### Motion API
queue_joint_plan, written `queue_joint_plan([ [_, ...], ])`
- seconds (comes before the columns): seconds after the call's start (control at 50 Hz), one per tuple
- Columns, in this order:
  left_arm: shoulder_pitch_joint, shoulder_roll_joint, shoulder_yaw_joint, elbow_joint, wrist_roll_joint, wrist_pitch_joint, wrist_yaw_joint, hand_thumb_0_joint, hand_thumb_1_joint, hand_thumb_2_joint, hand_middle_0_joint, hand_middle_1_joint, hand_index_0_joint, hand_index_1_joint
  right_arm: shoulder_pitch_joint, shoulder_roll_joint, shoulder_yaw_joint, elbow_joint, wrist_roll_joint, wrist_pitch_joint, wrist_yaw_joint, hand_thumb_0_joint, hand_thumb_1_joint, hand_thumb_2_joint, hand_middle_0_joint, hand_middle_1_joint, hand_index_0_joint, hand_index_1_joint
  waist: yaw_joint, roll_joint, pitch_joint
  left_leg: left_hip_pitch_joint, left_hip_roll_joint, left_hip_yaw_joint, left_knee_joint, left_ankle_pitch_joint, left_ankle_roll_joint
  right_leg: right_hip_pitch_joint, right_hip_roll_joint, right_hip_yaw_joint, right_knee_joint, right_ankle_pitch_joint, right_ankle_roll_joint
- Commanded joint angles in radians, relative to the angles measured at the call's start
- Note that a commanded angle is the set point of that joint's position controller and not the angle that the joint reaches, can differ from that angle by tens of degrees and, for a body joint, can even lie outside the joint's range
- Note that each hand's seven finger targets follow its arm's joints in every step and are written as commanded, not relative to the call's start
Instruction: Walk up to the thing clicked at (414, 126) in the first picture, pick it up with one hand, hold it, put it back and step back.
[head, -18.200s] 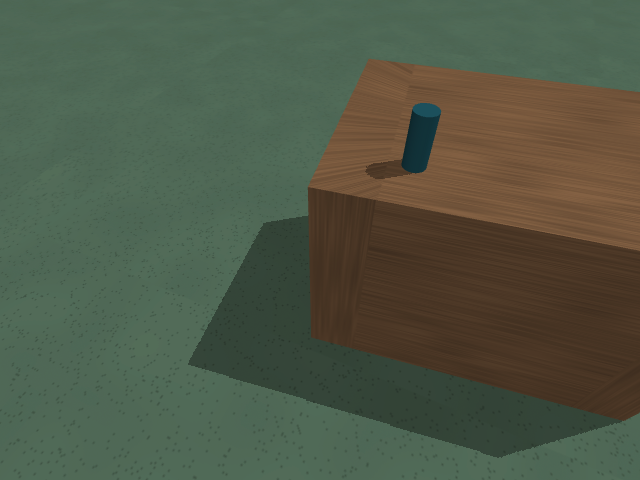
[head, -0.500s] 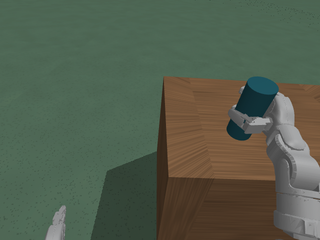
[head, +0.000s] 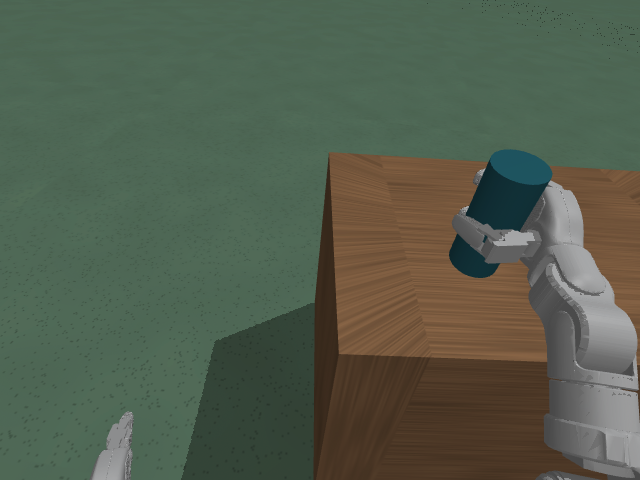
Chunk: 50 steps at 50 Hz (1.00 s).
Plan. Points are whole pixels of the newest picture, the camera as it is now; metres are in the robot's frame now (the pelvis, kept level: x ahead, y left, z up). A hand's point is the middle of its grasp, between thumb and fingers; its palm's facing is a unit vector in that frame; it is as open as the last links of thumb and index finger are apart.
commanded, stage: hold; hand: right
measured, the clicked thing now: (493, 218) +0.34 -0.18 +0.23
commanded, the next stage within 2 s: crouch in 0.06 s
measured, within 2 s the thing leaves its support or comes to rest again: neither
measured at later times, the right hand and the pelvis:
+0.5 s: hand (482, 236) +0.37 -0.19 +0.18, palm faces +0.21 +0.98 +0.02, open 8.6 cm; pelvis -0.01 +0.00 +0.00, yaw +0 degrees
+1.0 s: hand (471, 238) +0.44 -0.22 +0.12, palm faces +0.23 +0.97 +0.02, open 8.6 cm; pelvis +0.01 -0.01 +0.00, yaw +2 degrees
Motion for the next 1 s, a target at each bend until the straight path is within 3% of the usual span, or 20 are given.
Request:
queue_joint_plan([
  [0.0, -0.133, 0.147, 0.058, -0.168, 0.005, -0.058, 0.007, 0.0, -0.538, 0.046, -0.049, -0.051, -0.05, -0.05, -0.433, -0.23, -0.081, -0.249, 0.011, -0.074, -0.008, 0.0, -0.313, -1.31, 1.307, 1.429, 1.344, 1.429, -0.008, 0.053, -0.187, -0.064, -0.017, 0.017, -0.096, 0.183, 0.001, 0.14, 0.023, -0.015, -0.037, 0.098, -0.031],
  [0.08, -0.134, 0.146, 0.058, -0.197, 0.001, -0.061, 0.012, 0.0, -0.543, 0.053, -0.047, -0.052, -0.047, -0.052, -0.417, -0.192, -0.052, -0.234, 0.01, -0.083, -0.006, 0.0, -0.298, -1.305, 1.303, 1.426, 1.339, 1.426, 0.009, 0.102, -0.176, -0.076, -0.019, 0.016, -0.096, 0.203, -0.004, 0.149, 0.022, -0.014, -0.035, 0.112, -0.037],
  [0.12, -0.156, 0.096, 0.004, -0.212, 0.0, -0.064, 0.005, 0.0, -0.544, 0.053, -0.048, -0.052, -0.047, -0.053, -0.43, -0.192, -0.044, -0.244, 0.006, -0.085, -0.002, 0.0, -0.29, -1.311, 1.303, 1.431, 1.341, 1.431, -0.004, 0.055, -0.181, -0.069, -0.018, 0.016, -0.098, 0.192, 0.0, 0.148, 0.024, -0.013, -0.039, 0.109, -0.034],
  [0.14, -0.15, 0.11, 0.025, -0.177, 0.0, -0.061, 0.009, 0.0, -0.538, 0.058, -0.054, -0.066, -0.062, -0.058, -0.432, -0.178, -0.033, -0.242, 0.012, -0.084, -0.002, 0.0, -0.21, -1.348, 1.254, 1.443, 1.307, 1.443, -0.006, 0.06, -0.156, -0.074, -0.018, 0.017, -0.099, 0.175, 0.001, 0.14, 0.022, -0.011, -0.04, 0.093, -0.032],
  [0.32, -0.111, 0.116, 0.028, -0.168, 0.002, -0.07, 0.012, 0.0, -0.537, 0.052, -0.043, -0.043, -0.043, -0.043, -0.416, -0.197, -0.049, -0.043, -0.004, -0.109, 0.002, 0.0, -0.255, -1.301, 1.325, 1.441, 1.363, 1.441, 0.021, 0.105, -0.109, -0.11, -0.017, 0.011, -0.114, 0.132, -0.007, 0.113, 0.02, -0.014, -0.053, 0.033, -0.039],
  [0.42, -0.119, 0.12, 0.035, -0.132, 0.01, -0.1, 0.003, 0.0, -0.534, 0.049, -0.044, -0.044, -0.046, -0.042, -0.534, -0.249, -0.075, 0.059, -0.019, -0.22, -0.002, 0.0, -0.256, -1.307, 1.332, 1.447, 1.37, 1.447, 0.038, 0.055, -0.108, -0.158, -0.016, -0.006, -0.113, 0.055, -0.004, 0.094, 0.011, -0.013, -0.051, -0.049, -0.036],
  [0.44, -0.112, 0.099, 0.014, -0.134, 0.012, -0.108, -0.001, 0.0, -0.537, 0.051, -0.045, -0.043, -0.045, -0.042, -0.57, -0.243, -0.06, 0.074, -0.025, -0.249, 0.001, 0.0, -0.267, -1.297, 1.327, 1.436, 1.363, 1.436, 0.042, 0.041, -0.121, -0.16, -0.015, -0.007, -0.105, 0.059, -0.004, 0.095, 0.01, -0.012, -0.045, -0.049, -0.035],
  [0.48, -0.122, 0.128, 0.042, -0.138, 0.013, -0.122, 0.006, 0.0, -0.536, 0.051, -0.045, -0.045, -0.046, -0.043, -0.598, -0.265, -0.075, 0.119, -0.028, -0.306, -0.002, 0.0, -0.273, -1.313, 1.34, 1.452, 1.377, 1.452, 0.04, 0.054, -0.173, -0.153, -0.017, -0.01, -0.091, 0.087, -0.004, 0.107, 0.006, -0.008, -0.033, -0.016, -0.032],
  [0.54, -0.135, 0.096, 0.0, -0.154, 0.019, -0.138, 0.008, 0.0, -0.545, 0.059, -0.048, -0.046, -0.046, -0.047, -0.608, -0.259, -0.062, 0.221, -0.04, -0.379, 0.003, 0.0, -0.274, -1.309, 1.331, 1.444, 1.368, 1.444, 0.037, 0.06, -0.215, -0.144, -0.02, -0.01, -0.07, 0.133, -0.006, 0.103, 0.006, -0.008, -0.012, 0.032, -0.031],
  [0.58, -0.152, 0.144, 0.036, -0.161, 0.021, -0.142, 0.016, 0.0, -0.541, 0.056, -0.048, -0.046, -0.048, -0.045, -0.632, -0.312, -0.093, 0.258, -0.042, -0.425, 0.004, 0.0, -0.282, -1.303, 1.325, 1.436, 1.361, 1.436, 0.032, 0.056, -0.246, -0.137, -0.019, -0.014, -0.065, 0.139, -0.006, 0.098, 0.006, -0.009, -0.005, 0.038, -0.031],
  [0.64, -0.139, 0.068, -0.034, -0.159, 0.02, -0.14, 0.009, 0.0, -0.539, 0.053, -0.048, -0.047, -0.049, -0.045, -0.603, -0.27, -0.068, 0.398, -0.049, -0.483, 0.02, 0.0, -0.267, -1.317, 1.333, 1.451, 1.371, 1.451, 0.031, 0.033, -0.247, -0.14, -0.022, -0.014, -0.054, 0.157, -0.004, 0.08, 0.007, -0.011, -0.002, 0.061, -0.027],
  [0.68, -0.157, 0.143, 0.025, -0.182, 0.023, -0.136, 0.019, 0.0, -0.544, 0.057, -0.05, -0.044, -0.049, -0.045, -0.631, -0.361, -0.123, 0.416, -0.048, -0.525, 0.016, 0.0, -0.266, -1.318, 1.331, 1.451, 1.37, 1.451, 0.03, 0.063, -0.286, -0.122, -0.021, -0.015, -0.045, 0.187, -0.008, 0.066, 0.011, -0.014, 0.011, 0.086, -0.031],
  [0.7, -0.086, 0.11, -0.008, -0.139, 0.026, -0.126, 0.013, 0.0, -0.544, 0.054, -0.051, -0.045, -0.05, -0.045, -0.627, -0.354, -0.11, 0.442, -0.056, -0.539, 0.022, 0.0, -0.267, -1.332, 1.34, 1.465, 1.38, 1.465, 0.039, 0.034, -0.287, -0.139, -0.021, -0.017, -0.039, 0.211, -0.007, 0.08, 0.012, -0.018, 0.013, 0.106, -0.03],
  [0.72, -0.123, 0.096, -0.029, -0.199, 0.026, -0.127, 0.01, 0.0, -0.535, 0.049, -0.05, -0.047, -0.052, -0.043, -0.657, -0.341, -0.105, 0.43, -0.051, -0.56, 0.026, 0.0, -0.278, -1.347, 1.359, 1.484, 1.4, 1.484, 0.04, 0.036, -0.288, -0.14, -0.026, -0.014, -0.042, 0.202, -0.004, 0.082, 0.007, -0.015, 0.012, 0.1, -0.028],
  [0.76, -0.07, 0.123, 0.022, -0.151, 0.024, -0.114, 0.016, 0.0, -0.541, 0.053, -0.052, -0.045, -0.051, -0.044, -0.631, -0.356, -0.12, 0.501, -0.048, -0.595, 0.028, 0.0, -0.285, -1.341, 1.353, 1.475, 1.392, 1.475, 0.057, 0.044, -0.274, -0.15, -0.029, -0.013, -0.036, 0.226, -0.005, 0.07, 0.008, -0.016, 0.022, 0.119, -0.031],
  [0.8, -0.092, 0.103, -0.018, -0.193, 0.025, -0.105, 0.008, 0.0, -0.541, 0.054, -0.05, -0.045, -0.049, -0.044, -0.637, -0.358, -0.108, 0.513, -0.052, -0.625, 0.037, 0.0, -0.28, -1.338, 1.356, 1.476, 1.395, 1.476, 0.05, 0.028, -0.296, -0.139, -0.027, -0.016, -0.026, 0.264, -0.004, 0.063, 0.01, -0.018, 0.03, 0.155, -0.032],
  [0.84, -0.076, 0.104, -0.002, -0.165, 0.024, -0.091, 0.01, 0.0, -0.54, 0.051, -0.052, -0.044, -0.052, -0.044, -0.663, -0.384, -0.122, 0.518, -0.053, -0.656, 0.039, 0.0, -0.294, -1.328, 1.345, 1.461, 1.383, 1.461, 0.058, 0.022, -0.297, -0.154, -0.027, -0.021, -0.02, 0.272, -0.005, 0.061, 0.01, -0.02, 0.04, 0.161, -0.035],
  [0.88, -0.086, 0.086, -0.023, -0.185, 0.022, -0.084, 0.006, 0.0, -0.543, 0.054, -0.052, -0.046, -0.051, -0.045, -0.665, -0.345, -0.1, 0.546, -0.046, -0.678, 0.048, 0.0, -0.306, -1.312, 1.335, 1.443, 1.369, 1.443, 0.069, 0.031, -0.285, -0.17, -0.03, -0.02, -0.02, 0.262, -0.005, 0.054, 0.008, -0.018, 0.042, 0.149, -0.036],
  [0.9, -0.099, 0.132, 0.017, -0.211, 0.023, -0.085, 0.013, 0.0, -0.547, 0.056, -0.053, -0.044, -0.051, -0.046, -0.67, -0.373, -0.111, 0.552, -0.05, -0.691, 0.049, 0.0, -0.308, -1.317, 1.336, 1.446, 1.371, 1.446, 0.079, 0.023, -0.332, -0.163, -0.03, -0.02, -0.015, 0.279, -0.005, 0.082, 0.007, -0.016, 0.049, 0.167, -0.036],
  [0.98, -0.065, 0.135, 0.016, -0.211, 0.022, -0.063, 0.022, 0.0, -0.548, 0.058, -0.053, -0.046, -0.051, -0.048, -0.68, -0.382, -0.114, 0.591, -0.047, -0.725, 0.059, 0.0, -0.32, -1.326, 1.342, 1.453, 1.377, 1.453, 0.088, 0.034, -0.327, -0.181, -0.034, -0.017, -0.014, 0.277, -0.005, 0.078, 0.007, -0.013, 0.056, 0.164, -0.038],
])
